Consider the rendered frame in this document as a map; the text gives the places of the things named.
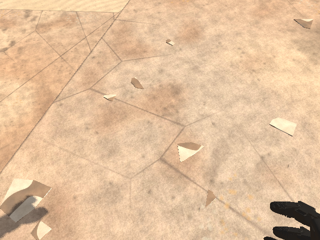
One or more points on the right robot hand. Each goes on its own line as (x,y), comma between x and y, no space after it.
(302,213)

